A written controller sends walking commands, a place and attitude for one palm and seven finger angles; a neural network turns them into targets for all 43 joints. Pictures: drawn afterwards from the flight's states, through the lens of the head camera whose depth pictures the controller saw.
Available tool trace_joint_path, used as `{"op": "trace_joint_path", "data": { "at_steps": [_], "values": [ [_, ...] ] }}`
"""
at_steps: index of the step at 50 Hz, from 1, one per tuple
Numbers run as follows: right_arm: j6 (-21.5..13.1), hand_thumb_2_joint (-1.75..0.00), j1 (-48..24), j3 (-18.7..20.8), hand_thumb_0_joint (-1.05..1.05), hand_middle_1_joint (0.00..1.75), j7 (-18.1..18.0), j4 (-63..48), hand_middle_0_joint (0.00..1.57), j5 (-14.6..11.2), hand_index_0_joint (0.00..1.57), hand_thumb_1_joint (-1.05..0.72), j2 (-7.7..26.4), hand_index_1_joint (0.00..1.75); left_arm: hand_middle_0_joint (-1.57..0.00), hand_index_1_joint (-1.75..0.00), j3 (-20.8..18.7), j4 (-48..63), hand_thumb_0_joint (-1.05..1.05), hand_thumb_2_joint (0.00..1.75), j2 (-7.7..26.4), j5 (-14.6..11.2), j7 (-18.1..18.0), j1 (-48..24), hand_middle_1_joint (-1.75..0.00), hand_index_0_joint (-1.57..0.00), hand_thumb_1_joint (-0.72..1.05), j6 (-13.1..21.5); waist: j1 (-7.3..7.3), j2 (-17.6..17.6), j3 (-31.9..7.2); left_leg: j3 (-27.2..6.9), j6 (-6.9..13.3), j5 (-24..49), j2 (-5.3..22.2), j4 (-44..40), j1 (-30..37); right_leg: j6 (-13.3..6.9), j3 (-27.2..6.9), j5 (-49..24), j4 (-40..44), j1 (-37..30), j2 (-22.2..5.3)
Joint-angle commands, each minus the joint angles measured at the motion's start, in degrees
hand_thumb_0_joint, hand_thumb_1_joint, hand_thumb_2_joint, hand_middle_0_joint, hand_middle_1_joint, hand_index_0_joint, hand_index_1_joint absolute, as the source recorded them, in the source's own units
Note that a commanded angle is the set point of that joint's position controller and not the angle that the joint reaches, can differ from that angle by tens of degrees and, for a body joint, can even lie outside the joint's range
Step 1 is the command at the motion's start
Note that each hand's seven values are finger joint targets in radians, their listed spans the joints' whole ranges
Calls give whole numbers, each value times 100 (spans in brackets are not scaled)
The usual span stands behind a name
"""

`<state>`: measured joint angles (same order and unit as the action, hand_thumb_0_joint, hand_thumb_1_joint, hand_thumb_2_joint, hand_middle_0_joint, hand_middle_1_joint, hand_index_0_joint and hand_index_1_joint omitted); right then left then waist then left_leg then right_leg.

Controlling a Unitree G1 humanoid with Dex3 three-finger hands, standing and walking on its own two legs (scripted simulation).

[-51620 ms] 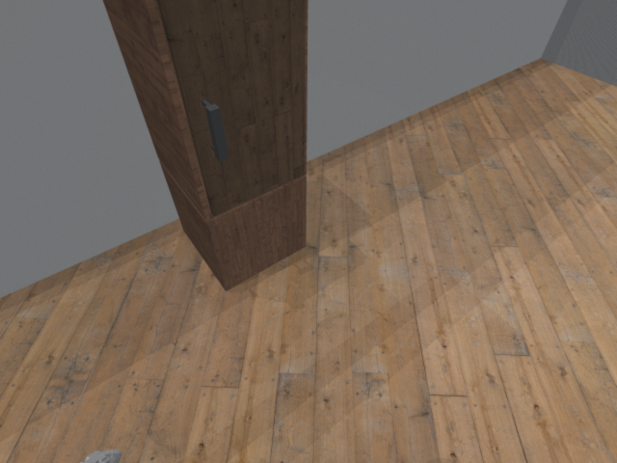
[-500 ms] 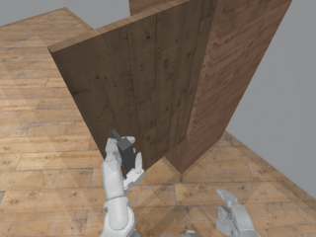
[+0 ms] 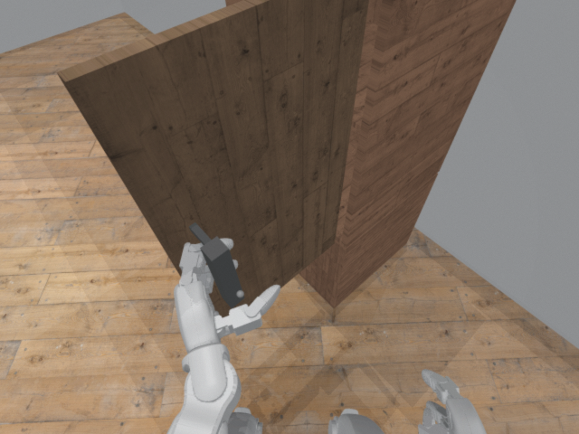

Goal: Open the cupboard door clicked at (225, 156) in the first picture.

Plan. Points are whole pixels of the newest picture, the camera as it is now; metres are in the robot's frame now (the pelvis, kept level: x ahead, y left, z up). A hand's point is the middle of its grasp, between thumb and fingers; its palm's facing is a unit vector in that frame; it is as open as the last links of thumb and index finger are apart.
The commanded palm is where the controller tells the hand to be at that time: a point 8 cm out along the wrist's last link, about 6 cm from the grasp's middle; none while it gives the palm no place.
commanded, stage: open thumb and fingers to let go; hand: left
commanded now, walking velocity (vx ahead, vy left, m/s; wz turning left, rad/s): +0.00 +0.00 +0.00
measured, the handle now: (216, 265) +0.34 +0.12 +0.04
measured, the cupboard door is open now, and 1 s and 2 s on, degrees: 91 92 92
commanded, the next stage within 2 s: slide the hand sideways off the handle in 0.42 s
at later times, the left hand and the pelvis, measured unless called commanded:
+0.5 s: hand (241, 294) +0.30 +0.08 +0.04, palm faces +0.28 -0.96 -0.02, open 14.9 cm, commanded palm +0.26 +0.12 +0.04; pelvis -0.01 +0.02 +0.00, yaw -1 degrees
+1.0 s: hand (222, 327) +0.25 +0.10 +0.04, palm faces -0.14 -0.99 +0.01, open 16.3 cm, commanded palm +0.23 +0.16 +0.04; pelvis +0.00 +0.04 -0.01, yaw -2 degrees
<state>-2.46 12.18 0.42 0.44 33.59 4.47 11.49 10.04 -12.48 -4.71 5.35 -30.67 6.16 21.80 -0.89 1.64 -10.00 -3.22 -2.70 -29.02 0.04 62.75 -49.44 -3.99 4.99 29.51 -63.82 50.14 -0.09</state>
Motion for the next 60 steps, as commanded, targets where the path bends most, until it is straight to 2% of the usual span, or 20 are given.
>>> {"op": "trace_joint_path", "data": {
  "at_steps": [1,4,7,14,17,20,25,26,27,28,29,31,33,35,37,40,45,50,58,60],
  "values": [
    [-339,-90,-463,180,0,30,-10,-857,20,-9,20,-90,403,30,-30,-120,44,1112,0,30,-103,67,-36,-1223,-120,-30,-50,476,-83,-767,-1373,231,304,713,-193,-406,169,365,-923,-1160,1482,-1474,-315],
    [-309,-90,-449,176,0,30,-20,-874,20,-7,20,-90,423,30,-28,-110,-90,932,0,30,-15,67,-79,-1205,-110,-28,-50,433,-39,-836,-1393,242,315,731,-199,-438,155,341,-892,-1088,1495,-1509,-283],
    [-308,-90,-444,181,0,30,10,-888,20,-3,20,-90,417,30,-26,-95,107,896,0,30,-271,76,-94,-1260,-95,-26,-50,424,-51,-644,-1347,271,325,828,-184,-514,357,298,-673,-1198,1385,-1345,-200],
    [-259,-90,-436,167,0,30,6,-901,20,15,20,-90,427,30,-20,-60,-4,875,0,30,-144,189,-216,-1434,-60,-20,-50,392,-25,-610,-1347,233,321,901,-164,-576,434,242,-500,-1197,1256,-1250,-116],
    [-258,-90,-472,150,0,30,29,-920,20,23,20,-90,410,30,-18,-45,185,845,0,30,-380,238,-271,-1591,-45,-18,-50,367,-57,-487,-1321,228,317,870,-154,-611,530,221,-381,-1096,1178,-1072,-75],
    [-235,-90,-492,137,0,30,21,-919,20,26,20,-90,396,30,-15,-30,133,754,0,30,-353,278,-338,-1542,-30,-15,-50,304,-24,-523,-1328,213,308,888,-152,-627,523,207,-353,-1083,1161,-1076,-62],
    [-238,-90,-550,123,0,30,33,-926,20,15,20,-90,393,30,-15,-30,318,767,0,30,-585,292,-377,-1685,-30,-15,-50,226,-47,-496,-1343,171,299,845,-136,-643,590,190,-254,-943,1086,-915,-32],
    [-237,-90,-543,120,0,30,34,-907,20,14,20,-90,392,30,-15,-30,318,768,0,30,-595,279,-384,-1771,-30,-15,-50,215,-69,-525,-1322,157,303,831,-137,-641,599,190,-238,-923,1087,-882,-26],
    [-200,-90,-195,144,0,30,48,-806,20,-54,20,-90,660,30,-15,-30,1365,894,0,30,108,913,785,-1674,-30,-15,-50,422,-567,-689,-1069,185,407,801,-113,-465,672,210,-408,-1229,1049,-605,-83],
    [-187,-90,-200,175,0,30,23,-941,20,-92,20,-90,605,30,-15,-30,960,1234,0,30,475,681,1422,-2013,-30,-15,-50,657,-410,-483,-1383,182,439,848,-139,-397,600,173,-457,-1402,975,-803,-131],
    [-172,-90,-216,187,0,30,-6,-1030,20,-122,20,-90,649,30,-15,-30,917,1413,0,30,656,550,1913,-1969,-30,-15,-50,775,-342,-264,-1582,176,440,939,-144,-389,680,132,-491,-1519,866,-921,-138],
    [-208,-90,-219,161,0,30,-32,-1212,20,-269,20,-90,634,30,-15,-30,1084,1478,0,30,544,52,2823,-1645,-30,-15,-50,803,-339,-177,-1515,154,441,843,-145,-433,822,138,-482,-1388,913,-857,-113],
    [-250,-90,-269,95,0,30,-78,-1398,20,-408,20,-90,634,30,-15,-30,950,1580,0,30,304,-690,3241,-1504,-30,-15,-50,607,-272,-219,-1279,91,424,585,-152,-590,799,157,-396,-954,1047,-848,-54],
    [-280,-90,-299,80,0,30,-102,-1500,20,-469,20,-90,667,30,-15,-30,723,1531,0,30,160,-1104,3220,-1247,-30,-15,-50,366,-187,-399,-1130,39,398,446,-146,-700,730,175,-283,-655,1054,-789,-17],
    [-264,-90,-276,94,0,30,-99,-1571,20,-455,20,-90,707,30,-15,-30,488,1606,0,30,286,-1112,2994,-1089,-30,-15,-50,244,-129,-503,-1110,27,389,403,-149,-712,665,193,-238,-570,1000,-733,-19],
    [-248,-90,-205,130,0,30,-28,-1688,20,-380,20,-90,721,30,-15,-30,274,1885,0,30,579,-818,2678,-582,-30,-15,-50,269,1,-576,-1370,49,386,771,-141,-617,608,170,-231,-892,797,-842,-37],
    [-140,-90,-184,135,0,30,35,-1839,20,-357,20,-90,706,30,-15,-30,152,2118,0,30,824,-559,2613,32,-30,-15,-50,315,42,-443,-1105,128,372,732,-132,-545,398,155,-298,-887,739,-766,-18],
    [-124,-90,-136,122,0,30,14,-1953,20,-375,20,-90,663,30,-15,-30,133,2725,0,30,854,-653,2667,534,-30,-15,-50,354,36,-167,-1255,119,350,967,-118,-504,538,145,-259,-1139,633,-785,21],
    [-190,-90,-28,127,0,30,-40,-2004,20,-378,20,-90,664,30,-15,-30,95,3266,0,30,978,-777,2891,1291,-30,-15,-50,392,-75,-221,-1241,40,330,1250,-99,-343,539,178,-200,-1466,469,-668,60],
    [-214,-90,-19,141,0,30,-38,-2061,20,-380,20,-90,663,30,-15,-30,73,3410,0,30,1020,-769,2948,1633,-30,-15,-50,435,-10,-151,-1301,29,317,1420,-94,-315,540,165,-188,-1554,378,-678,56]
  ]
}}
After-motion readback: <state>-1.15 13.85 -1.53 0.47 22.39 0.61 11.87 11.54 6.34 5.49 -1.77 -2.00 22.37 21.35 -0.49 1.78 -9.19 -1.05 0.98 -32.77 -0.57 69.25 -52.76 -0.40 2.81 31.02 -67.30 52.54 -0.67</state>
